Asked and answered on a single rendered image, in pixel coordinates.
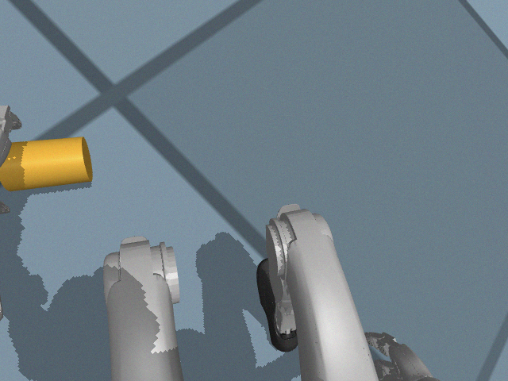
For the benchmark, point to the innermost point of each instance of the right robot foot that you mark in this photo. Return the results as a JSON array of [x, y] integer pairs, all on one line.
[[283, 342]]

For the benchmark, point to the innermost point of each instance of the left robot hand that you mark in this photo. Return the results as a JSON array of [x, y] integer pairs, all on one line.
[[8, 121]]

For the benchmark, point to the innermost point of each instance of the right robot hand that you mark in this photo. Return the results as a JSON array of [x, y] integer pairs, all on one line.
[[405, 365]]

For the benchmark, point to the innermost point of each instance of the can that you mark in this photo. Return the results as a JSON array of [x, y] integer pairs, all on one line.
[[46, 163]]

